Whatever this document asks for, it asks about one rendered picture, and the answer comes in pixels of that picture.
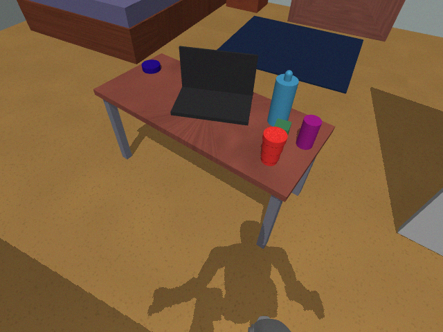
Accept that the coffee table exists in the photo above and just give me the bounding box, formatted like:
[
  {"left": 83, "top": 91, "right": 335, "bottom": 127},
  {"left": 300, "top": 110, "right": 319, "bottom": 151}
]
[{"left": 93, "top": 53, "right": 335, "bottom": 249}]

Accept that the bed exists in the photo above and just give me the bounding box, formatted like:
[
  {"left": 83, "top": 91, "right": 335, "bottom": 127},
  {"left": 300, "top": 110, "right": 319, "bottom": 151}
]
[{"left": 17, "top": 0, "right": 226, "bottom": 64}]

